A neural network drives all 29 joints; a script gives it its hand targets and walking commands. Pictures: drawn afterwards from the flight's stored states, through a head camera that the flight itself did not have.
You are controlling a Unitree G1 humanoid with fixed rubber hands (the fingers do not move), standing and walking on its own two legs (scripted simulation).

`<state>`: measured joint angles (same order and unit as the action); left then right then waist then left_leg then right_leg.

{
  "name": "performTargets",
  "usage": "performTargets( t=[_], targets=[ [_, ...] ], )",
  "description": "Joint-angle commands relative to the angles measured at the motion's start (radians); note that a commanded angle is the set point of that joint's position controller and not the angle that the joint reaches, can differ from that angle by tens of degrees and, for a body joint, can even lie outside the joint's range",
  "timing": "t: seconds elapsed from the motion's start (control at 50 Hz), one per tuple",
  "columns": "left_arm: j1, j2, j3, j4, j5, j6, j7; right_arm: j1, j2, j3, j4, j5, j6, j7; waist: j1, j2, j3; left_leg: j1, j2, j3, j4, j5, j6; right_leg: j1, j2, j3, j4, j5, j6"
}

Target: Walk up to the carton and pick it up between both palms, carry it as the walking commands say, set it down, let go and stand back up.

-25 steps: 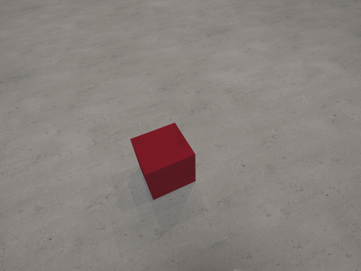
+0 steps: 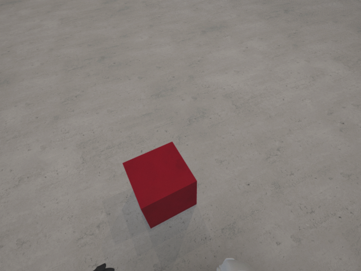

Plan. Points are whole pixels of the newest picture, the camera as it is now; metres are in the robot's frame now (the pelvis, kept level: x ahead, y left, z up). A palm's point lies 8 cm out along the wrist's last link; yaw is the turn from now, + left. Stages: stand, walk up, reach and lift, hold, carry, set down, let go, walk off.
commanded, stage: walk up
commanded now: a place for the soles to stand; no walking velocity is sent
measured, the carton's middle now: (161, 184) +0.62 +0.14 -0.60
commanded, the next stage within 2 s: none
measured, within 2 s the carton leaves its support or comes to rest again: neither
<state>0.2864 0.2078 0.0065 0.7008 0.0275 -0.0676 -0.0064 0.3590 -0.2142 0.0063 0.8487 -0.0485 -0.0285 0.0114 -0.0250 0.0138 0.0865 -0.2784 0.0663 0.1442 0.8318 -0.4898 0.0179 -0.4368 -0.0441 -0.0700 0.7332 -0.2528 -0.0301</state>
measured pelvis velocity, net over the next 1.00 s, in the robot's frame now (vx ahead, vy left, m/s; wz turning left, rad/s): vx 0.07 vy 0.08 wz -0.07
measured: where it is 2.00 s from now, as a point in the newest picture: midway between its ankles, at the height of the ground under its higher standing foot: outside the picture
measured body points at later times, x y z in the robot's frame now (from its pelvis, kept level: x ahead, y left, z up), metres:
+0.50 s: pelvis +0.10 +0.08 +0.00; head +0.14 +0.10 +0.45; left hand +0.15 +0.33 -0.14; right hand +0.26 -0.14 -0.11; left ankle +0.18 +0.19 -0.71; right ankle +0.08 -0.11 -0.70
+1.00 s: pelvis +0.07 +0.08 +0.01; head +0.08 +0.08 +0.46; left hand +0.17 +0.32 -0.12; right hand +0.12 -0.19 -0.13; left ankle +0.19 +0.19 -0.71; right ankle +0.08 -0.11 -0.70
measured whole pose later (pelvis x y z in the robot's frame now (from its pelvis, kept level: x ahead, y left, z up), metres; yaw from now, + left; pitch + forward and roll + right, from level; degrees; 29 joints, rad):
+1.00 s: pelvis +0.07 +0.08 +0.01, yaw -4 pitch -3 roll +0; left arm 0.27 0.22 0.01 0.81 0.00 0.01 0.00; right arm 0.20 -0.27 -0.02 0.91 -0.01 0.06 0.02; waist -0.01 0.01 0.08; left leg -0.42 0.10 0.15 0.64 -0.17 0.02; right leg -0.31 -0.06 0.10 0.68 -0.34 0.06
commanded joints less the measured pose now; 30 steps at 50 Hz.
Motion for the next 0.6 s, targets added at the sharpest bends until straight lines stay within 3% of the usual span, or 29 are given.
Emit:
performTargets(
  t=[0.0, 0.02, 0.04, 0.06, 0.08, 0.1, 0.12, 0.14, 0.16, 0.18, 0.2, 0.22, 0.24, 0.26, 0.28, 0.3, 0.32, 0.34, 0.36, 0.38, 0.42, 0.44, 0.46, 0.48, 0.5, 0.52, 0.54, 0.58],
  targets=[
    [0.206, 0.252, 0.086, -0.027, -0.003, 0.019, 0.079, -0.119, -0.164, -0.033, -0.146, -0.023, 0.038, 0.015, 0.114, -0.049, -0.064, -0.552, 0.038, -0.189, 0.508, -0.069, -0.048, 0.407, -0.414, 0.706, -0.425, -0.324, -0.276],
    [0.17, 0.22, 0.081, -0.025, 0.006, 0.012, 0.082, -0.142, -0.142, -0.04, -0.158, -0.022, 0.039, 0.015, 0.098, -0.107, 0.003, -0.587, 0.067, -0.212, 0.494, -0.091, -0.058, 0.338, -0.423, 0.661, -0.451, -0.334, -0.268],
    [0.132, 0.218, 0.074, -0.017, 0.012, 0.0, 0.083, -0.14, -0.152, -0.045, -0.146, -0.012, 0.039, 0.012, 0.097, -0.158, 0.009, -0.569, 0.088, -0.241, 0.423, -0.094, -0.081, 0.381, -0.381, 0.594, -0.436, -0.294, -0.248],
    [0.122, 0.231, 0.072, -0.009, 0.012, -0.015, 0.079, -0.116, -0.137, -0.044, -0.13, -0.009, 0.038, 0.016, 0.084, -0.159, 0.032, -0.537, 0.096, -0.223, 0.367, -0.058, -0.092, 0.341, -0.397, 0.541, -0.432, -0.136, -0.249],
    [0.147, 0.195, 0.062, 0.018, 0.01, -0.024, 0.075, -0.1, -0.113, -0.04, -0.125, -0.007, 0.03, 0.019, 0.084, -0.176, 0.059, -0.519, 0.103, -0.182, 0.285, -0.051, -0.092, 0.314, -0.378, 0.48, -0.421, 0.073, -0.25],
    [0.139, 0.187, 0.06, 0.018, 0.016, -0.036, 0.075, -0.106, -0.119, -0.046, -0.1, -0.015, 0.032, 0.023, 0.078, -0.161, 0.061, -0.494, 0.124, -0.206, 0.279, -0.03, -0.092, 0.283, -0.397, 0.455, -0.395, 0.18, -0.242],
    [0.106, 0.193, 0.058, 0.02, 0.026, -0.041, 0.069, -0.074, -0.1, -0.039, -0.083, 0.0, 0.03, 0.029, 0.063, -0.198, -0.007, -0.402, 0.11, -0.177, 0.214, -0.044, -0.098, 0.267, -0.369, 0.355, -0.371, 0.25, -0.226],
    [0.07, 0.208, 0.058, 0.022, 0.025, -0.039, 0.065, -0.08, -0.098, -0.043, -0.084, 0.008, 0.029, 0.039, 0.062, -0.213, -0.045, -0.317, 0.095, -0.163, 0.169, -0.004, -0.083, 0.248, -0.338, 0.309, -0.344, 0.31, -0.22],
    [0.042, 0.201, 0.055, 0.019, 0.028, -0.034, 0.055, -0.067, -0.079, -0.039, -0.073, 0.028, 0.023, 0.03, 0.054, -0.231, -0.073, -0.237, 0.086, -0.134, 0.076, 0.031, -0.079, 0.211, -0.288, 0.222, -0.25, 0.504, -0.197],
    [-0.007, 0.184, 0.046, 0.012, 0.019, -0.026, 0.047, 0.0, -0.06, -0.031, -0.052, 0.028, 0.015, 0.025, 0.027, -0.187, -0.088, -0.062, 0.05, -0.094, -0.012, 0.181, -0.065, 0.091, -0.248, 0.142, -0.199, 0.585, -0.161],
    [-0.05, 0.158, 0.033, -0.01, 0.004, -0.015, 0.037, 0.054, -0.045, -0.033, -0.017, 0.03, 0.014, 0.02, -0.025, -0.182, -0.087, 0.091, 0.017, -0.054, -0.117, 0.373, -0.046, -0.019, -0.193, 0.091, -0.12, 0.519, -0.128],
    [-0.052, 0.137, 0.023, 0.005, -0.019, 0.003, 0.027, 0.053, -0.089, -0.049, -0.011, 0.021, 0.007, 0.015, -0.019, -0.12, -0.108, 0.167, 0.011, -0.068, -0.217, 0.569, -0.031, -0.029, -0.134, 0.056, -0.071, 0.392, -0.065],
    [0.009, 0.092, 0.014, 0.013, -0.036, 0.02, 0.023, 0.005, -0.153, -0.065, -0.02, 0.011, 0.004, 0.007, -0.023, 0.07, -0.113, 0.196, 0.116, -0.182, -0.264, 0.828, 0.009, -0.03, -0.075, 0.003, 0.044, 0.26, 0.009],
    [0.036, 0.073, 0.005, 0.012, -0.048, 0.043, 0.025, -0.064, -0.221, -0.07, -0.067, 0.016, 0.006, -0.003, -0.012, 0.178, -0.165, 0.097, 0.255, -0.369, -0.347, 0.885, 0.092, 0.048, -0.011, 0.005, 0.135, 0.063, 0.062],
    [0.07, 0.082, 0.002, 0.021, -0.047, 0.062, 0.028, -0.135, -0.194, -0.057, -0.088, 0.035, 0.018, -0.014, 0.035, 0.182, -0.201, -0.009, 0.295, -0.407, -0.407, 0.761, 0.158, 0.16, 0.019, 0.02, 0.121, -0.21, 0.072],
    [0.104, 0.081, 0.011, 0.032, -0.063, 0.077, 0.032, -0.171, -0.195, -0.046, -0.095, 0.044, 0.03, -0.021, 0.046, 0.213, -0.178, -0.087, 0.256, -0.332, -0.41, 0.521, 0.171, 0.224, -0.004, 0.038, 0.063, -0.288, 0.054],
    [0.068, 0.116, 0.02, 0.028, -0.046, 0.075, 0.034, -0.192, -0.172, -0.047, -0.092, 0.044, 0.042, -0.02, 0.032, 0.145, -0.13, -0.07, 0.207, -0.28, -0.409, 0.338, 0.136, 0.18, -0.01, 0.016, -0.017, -0.248, 0.049],
    [0.081, 0.113, 0.014, 0.041, -0.031, 0.065, 0.035, -0.239, -0.188, -0.049, -0.09, 0.046, 0.055, -0.025, 0.047, 0.121, -0.078, -0.054, 0.171, -0.254, -0.41, 0.268, 0.106, 0.149, -0.014, 0.015, -0.047, -0.121, 0.038],
    [0.084, 0.168, 0.021, 0.05, -0.033, 0.061, 0.034, -0.256, -0.211, -0.055, -0.102, 0.051, 0.07, -0.023, 0.033, 0.144, -0.042, -0.038, 0.16, -0.26, -0.423, 0.232, 0.082, 0.103, -0.03, 0.032, -0.046, -0.053, 0.037],
    [0.074, 0.152, 0.023, 0.057, -0.027, 0.062, 0.028, -0.287, -0.192, -0.045, -0.095, 0.055, 0.07, -0.02, 0.048, 0.163, -0.077, 0.019, 0.141, -0.235, -0.389, 0.277, 0.075, 0.076, -0.036, 0.082, -0.098, -0.057, 0.021],
    [0.072, 0.166, 0.029, 0.046, -0.031, 0.056, 0.033, -0.225, -0.234, -0.057, -0.084, 0.055, 0.065, -0.019, 0.02, 0.15, -0.153, 0.058, 0.161, -0.234, -0.377, 0.352, 0.098, 0.086, -0.002, 0.046, -0.025, -0.056, 0.023],
    [0.076, 0.145, 0.019, 0.056, -0.034, 0.053, 0.03, -0.229, -0.215, -0.057, -0.084, 0.047, 0.055, -0.02, 0.031, 0.115, -0.201, 0.1, 0.186, -0.255, -0.369, 0.419, 0.116, 0.098, -0.009, 0.044, -0.023, -0.042, 0.018],
    [0.075, 0.158, 0.019, 0.059, -0.034, 0.051, 0.028, -0.252, -0.19, -0.048, -0.092, 0.04, 0.053, -0.021, 0.042, 0.105, -0.222, 0.111, 0.18, -0.228, -0.358, 0.507, 0.116, 0.106, -0.003, 0.046, -0.029, -0.034, 0.018],
    [0.078, 0.16, 0.028, 0.051, -0.036, 0.044, 0.032, -0.274, -0.197, -0.053, -0.09, 0.047, 0.056, -0.018, 0.045, 0.121, -0.237, 0.088, 0.178, -0.218, -0.343, 0.579, 0.134, 0.14, -0.003, 0.062, -0.008, 0.012, 0.022],
    [0.103, 0.145, 0.022, 0.05, -0.034, 0.04, 0.031, -0.299, -0.177, -0.042, -0.096, 0.04, 0.054, -0.017, 0.053, 0.134, -0.273, 0.125, 0.163, -0.172, -0.279, 0.637, 0.129, 0.136, -0.021, 0.073, -0.032, 0.054, 0.023],
    [0.052, 0.163, 0.026, 0.052, -0.035, 0.046, 0.03, -0.287, -0.162, -0.04, -0.097, 0.038, 0.052, -0.022, 0.024, 0.054, -0.253, 0.117, 0.178, -0.182, -0.293, 0.656, 0.147, 0.115, -0.002, 0.049, 0.02, 0.058, 0.029],
    [0.071, 0.15, 0.028, 0.042, -0.041, 0.043, 0.027, -0.28, -0.187, -0.044, -0.088, 0.037, 0.05, -0.019, 0.041, 0.109, -0.26, 0.124, 0.174, -0.162, -0.277, 0.649, 0.143, 0.11, -0.01, 0.061, 0.001, 0.064, 0.03],
    [0.07, 0.152, 0.027, 0.032, -0.035, 0.05, 0.028, -0.304, -0.179, -0.04, -0.104, 0.047, 0.06, -0.022, 0.037, 0.08, -0.268, 0.084, 0.171, -0.181, -0.305, 0.506, 0.148, 0.124, -0.009, 0.081, 0.0, 0.042, 0.024]
  ],
)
